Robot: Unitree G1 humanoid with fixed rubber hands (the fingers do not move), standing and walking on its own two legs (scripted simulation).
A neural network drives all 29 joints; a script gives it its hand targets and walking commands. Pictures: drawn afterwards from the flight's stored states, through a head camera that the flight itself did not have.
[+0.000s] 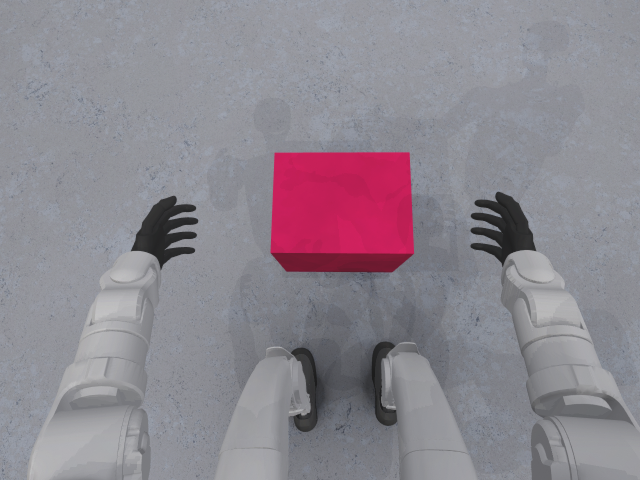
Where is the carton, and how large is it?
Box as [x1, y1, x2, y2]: [270, 152, 413, 271]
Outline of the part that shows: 275,153 270,252 286,271 392,271 413,253 409,152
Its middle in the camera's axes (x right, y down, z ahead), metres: +0.05 -0.04 +0.97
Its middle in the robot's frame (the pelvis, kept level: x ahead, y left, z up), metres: +0.53 -0.01 -0.54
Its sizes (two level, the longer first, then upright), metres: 0.299 0.227 0.294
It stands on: the floor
